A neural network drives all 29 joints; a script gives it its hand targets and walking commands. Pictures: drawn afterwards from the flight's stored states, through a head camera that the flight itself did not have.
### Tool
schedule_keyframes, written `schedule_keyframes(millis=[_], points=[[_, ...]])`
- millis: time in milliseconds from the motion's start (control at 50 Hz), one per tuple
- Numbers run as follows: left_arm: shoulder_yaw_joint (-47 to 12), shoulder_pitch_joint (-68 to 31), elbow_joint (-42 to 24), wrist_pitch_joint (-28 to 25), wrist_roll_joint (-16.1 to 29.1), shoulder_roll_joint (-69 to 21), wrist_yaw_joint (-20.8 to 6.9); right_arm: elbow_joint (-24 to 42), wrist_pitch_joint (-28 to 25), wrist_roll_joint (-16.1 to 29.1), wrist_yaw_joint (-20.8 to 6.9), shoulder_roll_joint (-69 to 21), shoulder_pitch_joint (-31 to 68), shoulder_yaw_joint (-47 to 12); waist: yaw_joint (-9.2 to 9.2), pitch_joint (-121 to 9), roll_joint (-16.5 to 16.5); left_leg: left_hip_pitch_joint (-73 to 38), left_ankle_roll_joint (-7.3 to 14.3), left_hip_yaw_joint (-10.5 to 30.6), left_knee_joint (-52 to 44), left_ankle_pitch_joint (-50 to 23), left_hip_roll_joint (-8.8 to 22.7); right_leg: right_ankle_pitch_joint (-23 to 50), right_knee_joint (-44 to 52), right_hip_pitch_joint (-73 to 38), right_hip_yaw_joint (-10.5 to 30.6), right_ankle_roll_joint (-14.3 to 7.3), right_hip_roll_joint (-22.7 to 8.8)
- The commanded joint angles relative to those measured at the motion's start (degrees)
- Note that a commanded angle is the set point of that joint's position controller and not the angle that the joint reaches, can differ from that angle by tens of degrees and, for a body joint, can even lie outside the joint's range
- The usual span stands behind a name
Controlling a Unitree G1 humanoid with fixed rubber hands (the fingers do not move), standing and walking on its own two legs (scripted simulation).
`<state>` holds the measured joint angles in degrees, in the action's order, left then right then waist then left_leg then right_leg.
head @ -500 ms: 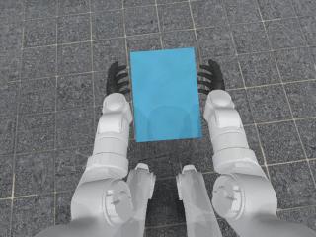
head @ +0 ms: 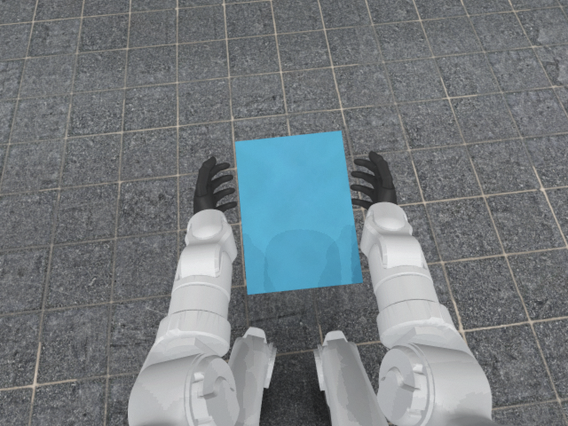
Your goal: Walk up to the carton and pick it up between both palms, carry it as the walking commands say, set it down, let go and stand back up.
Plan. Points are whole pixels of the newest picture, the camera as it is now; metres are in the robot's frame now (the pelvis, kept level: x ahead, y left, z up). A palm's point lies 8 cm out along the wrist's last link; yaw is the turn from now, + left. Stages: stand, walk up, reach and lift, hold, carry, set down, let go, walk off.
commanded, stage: reach and lift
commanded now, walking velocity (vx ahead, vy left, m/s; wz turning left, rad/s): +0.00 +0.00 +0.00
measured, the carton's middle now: (295, 217) +0.44 +0.01 -0.13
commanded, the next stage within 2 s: none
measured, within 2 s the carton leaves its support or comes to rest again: neither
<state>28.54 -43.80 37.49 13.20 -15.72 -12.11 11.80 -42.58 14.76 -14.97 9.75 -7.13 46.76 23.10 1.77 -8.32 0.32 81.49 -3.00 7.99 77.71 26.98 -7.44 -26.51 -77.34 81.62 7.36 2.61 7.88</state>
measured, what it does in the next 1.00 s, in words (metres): rises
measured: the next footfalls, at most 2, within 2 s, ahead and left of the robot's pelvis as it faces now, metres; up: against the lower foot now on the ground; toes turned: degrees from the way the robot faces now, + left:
none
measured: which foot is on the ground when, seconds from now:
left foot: down 0.00-1.00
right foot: down 0.00-1.00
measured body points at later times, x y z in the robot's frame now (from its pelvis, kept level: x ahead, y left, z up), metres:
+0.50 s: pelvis +0.02 -0.01 +0.07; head +0.17 -0.01 +0.50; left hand +0.40 +0.13 +0.02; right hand +0.42 -0.12 +0.02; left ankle +0.08 +0.13 -0.59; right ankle +0.08 -0.13 -0.59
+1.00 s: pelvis +0.04 -0.01 +0.13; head +0.13 -0.01 +0.57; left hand +0.39 +0.14 +0.10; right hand +0.41 -0.11 +0.09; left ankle +0.08 +0.13 -0.59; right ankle +0.08 -0.13 -0.59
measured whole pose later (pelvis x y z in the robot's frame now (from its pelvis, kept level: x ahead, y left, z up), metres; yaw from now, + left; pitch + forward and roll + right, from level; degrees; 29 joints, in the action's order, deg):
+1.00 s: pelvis +0.04 -0.01 +0.13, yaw +0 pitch +15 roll +0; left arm 24.0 -27.9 33.0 15.3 -16.7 -13.2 6.4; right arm -34.6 16.0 -18.4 6.8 -12.7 28.8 21.2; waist 2.4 -3.5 0.5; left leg 38.3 -1.8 9.4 38.9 15.1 -4.2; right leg -14.8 -39.2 38.7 9.4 0.7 5.3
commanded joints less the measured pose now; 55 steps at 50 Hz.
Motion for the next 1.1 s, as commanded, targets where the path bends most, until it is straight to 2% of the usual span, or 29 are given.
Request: schedule_keyframes(millis=[0, 320, 580, 880, 1080], points=[[-32.27, -31.15, 9.61, 1.04, 5.73, -58.44, -18.29, -3.26, -2.36, 7.07, -16.67, -59.56, 32.37, -28.91, -0.12, -42.57, -1.0, -26.07, 1.09, -6.83, -11.02, -13.23, -2.15, 11.76, 10.77, -25.78, -6.83, -1.28, 2.42], [-34.28, -22.79, 7.72, -1.0, 4.55, -58.0, -19.03, -2.03, -4.23, 5.74, -16.41, -60.6, 23.5, -31.56, 0.45, -37.95, -1.74, -34.53, 1.84, -5.47, -20.89, -18.05, -1.18, 17.53, 20.93, -37.88, -4.08, -1.25, 1.28], [-34.81, -17.53, 6.13, -0.73, 3.65, -57.52, -20.09, -1.1, -3.73, 4.21, -17.14, -61.27, 17.96, -31.91, 0.73, -32.44, -1.93, -42.89, 2.37, -4.69, -30.12, -20.43, -0.03, 19.52, 30.29, -47.07, -2.65, -1.57, 0.22], [-36.01, -11.32, 4.01, 1.78, 4.51, -58.4, -21.32, 2.13, -1.04, 3.36, -18.64, -60.99, 12.7, -32.5, 0.8, -26.74, -0.81, -55.23, 2.38, -4.08, -40.59, -24.87, 0.88, 22.18, 40.75, -57.43, -2.22, -2.04, -0.78], [-38.13, -7.21, 1.88, 5.43, 6.25, -60.56, -21.53, 5.81, 2.58, 4.41, -19.36, -61.18, 9.41, -34.48, 0.42, -23.52, -0.19, -64.32, 1.73, -3.36, -46.41, -29.15, 1.26, 24.71, 46.21, -64.6, -2.19, -1.86, -1.11]])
